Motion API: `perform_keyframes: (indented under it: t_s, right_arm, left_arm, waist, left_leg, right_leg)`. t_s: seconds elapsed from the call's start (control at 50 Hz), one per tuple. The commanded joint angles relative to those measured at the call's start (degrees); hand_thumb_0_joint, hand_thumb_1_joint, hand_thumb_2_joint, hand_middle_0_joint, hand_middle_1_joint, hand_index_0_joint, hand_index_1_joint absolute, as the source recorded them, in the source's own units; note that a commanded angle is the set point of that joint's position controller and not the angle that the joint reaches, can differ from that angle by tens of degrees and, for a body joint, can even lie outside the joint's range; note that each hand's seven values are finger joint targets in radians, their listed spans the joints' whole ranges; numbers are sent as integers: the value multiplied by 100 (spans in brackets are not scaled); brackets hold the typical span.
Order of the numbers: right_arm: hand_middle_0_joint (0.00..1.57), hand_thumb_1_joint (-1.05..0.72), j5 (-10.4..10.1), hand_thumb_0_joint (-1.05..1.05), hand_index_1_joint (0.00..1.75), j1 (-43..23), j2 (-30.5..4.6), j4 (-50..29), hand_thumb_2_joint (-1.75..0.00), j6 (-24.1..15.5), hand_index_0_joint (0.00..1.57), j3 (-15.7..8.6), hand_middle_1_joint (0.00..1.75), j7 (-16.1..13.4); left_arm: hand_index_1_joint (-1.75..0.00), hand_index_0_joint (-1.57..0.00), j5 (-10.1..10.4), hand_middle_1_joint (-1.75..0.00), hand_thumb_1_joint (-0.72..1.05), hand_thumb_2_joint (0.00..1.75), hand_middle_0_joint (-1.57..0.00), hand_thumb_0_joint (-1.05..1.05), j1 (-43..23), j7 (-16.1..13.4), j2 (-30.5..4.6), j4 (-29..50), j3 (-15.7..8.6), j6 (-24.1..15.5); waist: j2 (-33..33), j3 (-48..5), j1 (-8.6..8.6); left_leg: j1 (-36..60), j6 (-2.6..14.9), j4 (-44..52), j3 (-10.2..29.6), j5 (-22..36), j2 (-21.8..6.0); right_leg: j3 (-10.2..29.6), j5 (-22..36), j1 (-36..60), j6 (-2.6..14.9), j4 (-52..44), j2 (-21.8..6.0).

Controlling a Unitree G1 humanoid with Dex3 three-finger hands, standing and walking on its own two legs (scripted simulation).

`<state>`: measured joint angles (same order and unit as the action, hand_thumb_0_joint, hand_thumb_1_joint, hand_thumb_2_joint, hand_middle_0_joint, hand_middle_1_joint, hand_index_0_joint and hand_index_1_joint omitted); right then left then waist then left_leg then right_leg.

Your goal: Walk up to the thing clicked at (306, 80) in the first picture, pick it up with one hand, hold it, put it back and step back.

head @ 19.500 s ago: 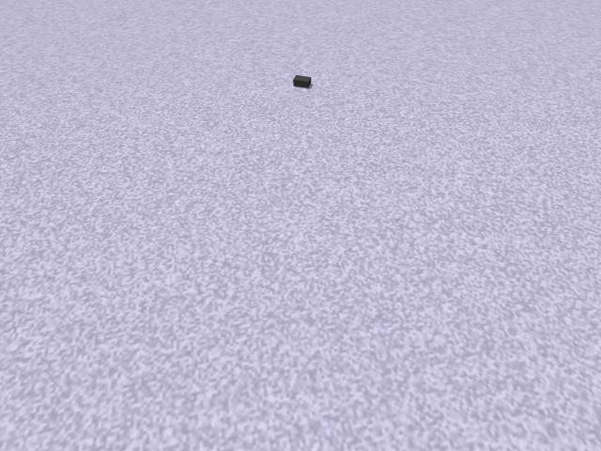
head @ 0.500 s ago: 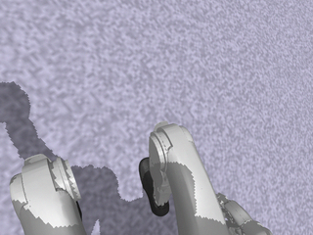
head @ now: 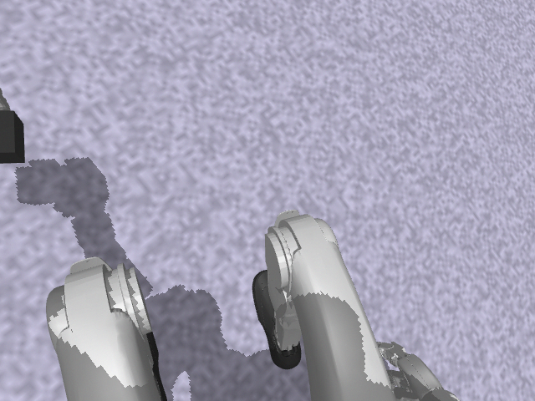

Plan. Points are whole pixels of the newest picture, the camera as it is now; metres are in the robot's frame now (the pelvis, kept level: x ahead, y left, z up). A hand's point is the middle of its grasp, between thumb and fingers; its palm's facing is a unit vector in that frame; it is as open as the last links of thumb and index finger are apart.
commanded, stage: lift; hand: left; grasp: from above
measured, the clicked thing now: out of the picture +0.50 +0.33 -0.18
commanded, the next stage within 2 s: hold in 1.64 s
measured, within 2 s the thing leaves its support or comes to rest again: neither
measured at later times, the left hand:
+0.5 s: hand out of the picture +0.43 +0.33 -0.03, palm faces -0.49 -0.07 -0.87, open 8.9 cm
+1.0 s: hand out of the picture +0.34 +0.29 +0.18, palm faces -0.44 -0.10 -0.89, open 8.9 cm
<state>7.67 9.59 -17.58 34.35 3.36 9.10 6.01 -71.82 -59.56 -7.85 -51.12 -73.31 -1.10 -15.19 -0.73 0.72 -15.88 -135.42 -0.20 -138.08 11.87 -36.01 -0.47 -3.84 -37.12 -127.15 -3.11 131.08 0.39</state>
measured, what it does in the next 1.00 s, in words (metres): rises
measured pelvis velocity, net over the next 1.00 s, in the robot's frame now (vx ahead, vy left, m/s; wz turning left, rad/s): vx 0.01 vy -0.01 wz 0.14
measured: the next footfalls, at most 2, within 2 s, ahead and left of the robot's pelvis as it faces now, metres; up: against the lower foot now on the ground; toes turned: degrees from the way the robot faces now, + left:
none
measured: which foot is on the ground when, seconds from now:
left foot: down 0.00-1.00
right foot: down 0.00-1.00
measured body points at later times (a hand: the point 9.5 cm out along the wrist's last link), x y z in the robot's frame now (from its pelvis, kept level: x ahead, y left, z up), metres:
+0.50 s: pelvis +0.00 +0.00 +0.07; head +0.21 +0.07 +0.47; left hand +0.45 +0.33 +0.02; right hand +0.11 -0.26 -0.04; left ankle +0.08 +0.13 -0.30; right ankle +0.12 -0.14 -0.30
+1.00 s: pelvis +0.01 -0.01 +0.24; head +0.13 +0.03 +0.68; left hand +0.36 +0.30 +0.23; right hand +0.17 -0.25 +0.12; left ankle +0.08 +0.13 -0.30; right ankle +0.12 -0.14 -0.30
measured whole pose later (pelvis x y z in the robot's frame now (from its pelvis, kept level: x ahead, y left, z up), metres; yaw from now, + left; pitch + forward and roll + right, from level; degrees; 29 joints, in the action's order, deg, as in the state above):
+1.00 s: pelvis +0.01 -0.01 +0.24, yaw +8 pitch +24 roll -4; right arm -1.4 8.5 -13.7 38.6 4.2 -0.2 -2.2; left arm -56.5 -22.6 0.5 -33.2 -36.3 4.7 -8.7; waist 3.0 -8.4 -4.6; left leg -84.4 -0.6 -92.0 3.8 -31.6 -3.1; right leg -1.1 -31.7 -80.8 -2.8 88.7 -1.4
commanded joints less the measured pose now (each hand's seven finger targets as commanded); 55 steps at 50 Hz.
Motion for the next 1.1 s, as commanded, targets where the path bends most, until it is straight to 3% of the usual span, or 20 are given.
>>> perform_keyframes:
  t_s: [0.0, 0.08, 0.14, 0.2, 0.26, 0.3, 0.4, 0.42, 0.48, 0.58, 0.66, 0.7, 0.74, 0.84, 0.86, 0.92, 0.96, 1.02, 1.04, 1.08]
  right_arm:
    - [20, -90, -39, 0, 30, 1179, -1545, -137, -91, 14, 20, -641, 30, -107]
    - [20, -90, -156, 0, 30, 1189, -1543, -174, -90, 109, 20, -804, 30, -132]
    - [20, -90, -224, 0, 30, 1197, -1409, -146, -90, 181, 20, -872, 30, -154]
    - [20, -90, -281, 0, 30, 1236, -1354, -112, -90, 219, 20, -945, 30, -199]
    - [20, -90, -355, 0, 30, 1162, -1268, -123, -90, 228, 20, -1036, 30, -244]
    - [20, -90, -415, 0, 30, 1142, -1234, -157, -90, 232, 20, -1083, 30, -278]
    - [20, -89, -501, 0, 30, 1038, -1088, -187, -90, 209, 20, -1153, 30, -349]
    - [20, -90, -536, 0, 30, 1012, -1102, -170, -90, 209, 20, -1205, 30, -366]
    - [20, -89, -577, 0, 30, 951, -1039, -208, -90, 188, 20, -1238, 30, -408]
    - [20, -89, -663, 0, 30, 830, -968, -259, -90, 155, 20, -1339, 30, -507]
    - [20, -89, -722, 0, 30, 650, -878, -262, -90, 121, 20, -1342, 30, -614]
    - [20, -89, -747, 0, 30, 575, -852, -276, -90, 102, 20, -1371, 30, -666]
    - [20, -89, -770, 0, 30, 519, -773, -296, -90, 87, 20, -1350, 30, -703]
    - [20, -89, -851, 0, 30, 323, -692, -203, -90, 7, 20, -1345, 30, -830]
    - [20, -89, -866, 0, 30, 270, -687, -179, -90, -16, 20, -1341, 30, -856]
    - [20, -89, -894, 0, 30, 244, -580, -62, -90, -93, 20, -1288, 30, -907]
    - [20, -89, -910, 0, 30, 234, -575, 6, -90, -153, 20, -1299, 30, -942]
    - [20, -89, -934, 0, 30, 217, -553, 24, -90, -248, 20, -1279, 30, -973]
    - [20, -89, -941, 0, 30, 197, -567, 62, -90, -277, 20, -1282, 30, -983]
    - [20, -89, -941, 0, 30, 185, -535, 56, -90, -337, 20, -1278, 30, -993]
  left_arm:
    - [-46, -114, 292, -49, 79, 54, -111, 0, -1955, -82, -1394, 1221, -336, 123]
    - [-45, -114, 458, -50, 82, 49, -109, 0, -1656, 123, -1445, 1656, -489, 236]
    - [-46, -115, 582, -52, 83, 49, -109, 0, -1427, 317, -1334, 2006, -492, 210]
    - [-46, -116, 740, -53, 86, 49, -109, 0, -1203, 484, -1317, 2248, -554, 146]
    - [-47, -118, 903, -53, 87, 52, -111, 0, -1052, 595, -1055, 2560, -500, 58]
    - [-45, -118, 944, -52, 89, 51, -112, 0, -923, 627, -1166, 2828, -595, 14]
    - [-45, -116, 1106, -52, 87, 50, -110, 0, -450, 715, -745, 2994, -424, -29]
    - [-46, -115, 1129, -52, 86, 51, -109, 0, -377, 710, -851, 3199, -540, -27]
    - [-45, -115, 1282, -52, 86, 48, -108, 0, -81, 780, -596, 3337, -417, 24]
    - [-44, -110, 1394, -51, 81, 46, -103, 0, 349, 858, -515, 3964, -431, 117]
    - [-41, -108, 1498, -48, 77, 45, -102, 0, 725, 841, -304, 4289, -331, 234]
    - [-43, -108, 1528, -49, 77, 47, -102, 0, 948, 794, -362, 4552, -425, 289]
    - [-43, -110, 1593, -50, 80, 48, -103, 0, 1124, 770, -117, 4750, -276, 365]
    - [-44, -109, 1604, -50, 79, 50, -103, 0, 1649, 651, 78, 4973, -230, 548]
    - [-43, -110, 1637, -49, 80, 49, -104, 0, 1678, 611, -15, 5002, -328, 575]
    - [-46, -110, 1608, -51, 79, 52, -105, 0, 2004, 552, 431, 4746, -26, 658]
    - [-44, -109, 1615, -50, 78, 50, -104, 0, 2143, 512, 405, 4581, -82, 672]
    - [-44, -110, 1589, -48, 79, 50, -105, 0, 2215, 490, 758, 4382, 195, 667]
    - [-42, -109, 1581, -47, 77, 48, -104, 0, 2273, 460, 666, 4306, 96, 660]
    - [-41, -110, 1559, -47, 78, 46, -104, 0, 2331, 423, 858, 4207, 240, 641]
  waist:
    - [2394, -4231, -33]
    - [2509, -4584, 199]
    - [2357, -4853, 266]
    - [2014, -4704, 288]
    - [2167, -4767, 367]
    - [2039, -4812, 473]
    - [1783, -4694, 519]
    - [1775, -4734, 630]
    - [1604, -4620, 616]
    - [1562, -4867, 805]
    - [1454, -4507, 839]
    - [1339, -4718, 987]
    - [1279, -4571, 938]
    - [1182, -4223, 1048]
    - [1113, -4167, 1058]
    - [920, -3617, 989]
    - [749, -3428, 1067]
    - [716, -2997, 1015]
    - [738, -2939, 1108]
    - [712, -2843, 1089]
  left_leg:
    - [3567, 65, 1650, -704, 787, 23]
    - [3924, 44, 1922, -682, 845, 49]
    - [3965, 110, 1989, -796, 878, 61]
    - [3825, 168, 2075, -852, 825, 84]
    - [4172, 142, 2417, -785, 613, 53]
    - [4228, 160, 2606, -784, 501, 60]
    - [4486, 190, 3027, -724, 401, 24]
    - [4650, 183, 3164, -694, 416, 26]
    - [4822, 194, 3430, -695, 377, 3]
    - [5513, 169, 3875, -719, 623, -20]
    - [5770, 159, 4385, -736, 367, -45]
    - [6221, 151, 4637, -754, 453, -63]
    - [6360, 152, 4859, -839, 509, -45]
    - [7101, 116, 5699, -807, 330, -89]
    - [7205, 118, 5838, -811, 309, -87]
    - [7407, 114, 6209, -871, 366, -67]
    - [7591, 114, 6478, -837, 406, -90]
    - [7874, 109, 6995, -778, 152, -98]
    - [7984, 99, 7158, -741, 106, -116]
    - [8232, 83, 7424, -710, 126, -129]
  right_leg:
    - [-614, 1011, 1640, 552, -1306, 181]
    - [-557, 997, 1697, 589, -1382, 139]
    - [-432, 1063, 1991, 539, -1544, 137]
    - [-373, 1033, 2182, 525, -1768, 115]
    - [-329, 887, 2104, 540, -1860, 83]
    - [-295, 820, 2235, 542, -1991, 76]
    - [-239, 840, 2469, 503, -2289, 74]
    - [-231, 857, 2545, 497, -2355, 50]
    - [-211, 844, 2851, 477, -2637, 49]
    - [-154, 992, 3410, 466, -3081, 42]
    - [-100, 837, 3854, 443, -3564, 47]
    - [-67, 864, 4219, 439, -3856, 54]
    - [-3, 871, 4541, 422, -4230, 48]
    - [51, 742, 5257, 411, -4946, 64]
    - [83, 702, 5428, 400, -5123, 68]
    - [147, 700, 5832, 399, -5620, 80]
    - [168, 724, 6114, 394, -5871, 84]
    - [203, 581, 6420, 391, -6294, 95]
    - [202, 583, 6526, 383, -6369, 97]
    - [204, 615, 6715, 379, -6608, 108]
